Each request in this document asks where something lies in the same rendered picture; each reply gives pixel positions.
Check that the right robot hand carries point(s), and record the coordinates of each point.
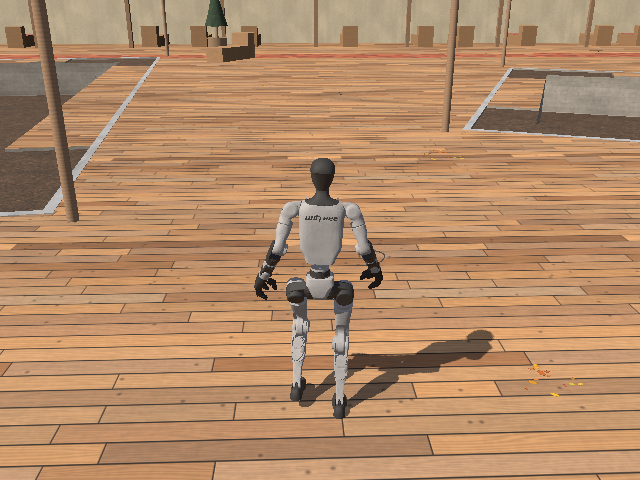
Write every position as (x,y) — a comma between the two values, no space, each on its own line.
(378,278)

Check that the right robot foot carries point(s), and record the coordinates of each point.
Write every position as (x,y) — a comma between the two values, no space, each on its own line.
(339,410)

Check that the robot left upper arm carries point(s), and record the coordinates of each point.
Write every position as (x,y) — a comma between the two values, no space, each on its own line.
(289,211)

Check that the robot right upper arm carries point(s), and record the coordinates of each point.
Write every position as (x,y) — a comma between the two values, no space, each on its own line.
(353,212)

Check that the robot right shin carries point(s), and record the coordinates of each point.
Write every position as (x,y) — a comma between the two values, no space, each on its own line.
(340,371)

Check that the robot left forearm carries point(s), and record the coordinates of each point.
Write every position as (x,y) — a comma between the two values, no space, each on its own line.
(269,263)

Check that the left robot hand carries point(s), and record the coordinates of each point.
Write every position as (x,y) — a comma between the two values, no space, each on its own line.
(260,283)

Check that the robot right forearm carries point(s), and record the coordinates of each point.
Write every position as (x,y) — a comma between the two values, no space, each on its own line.
(371,260)

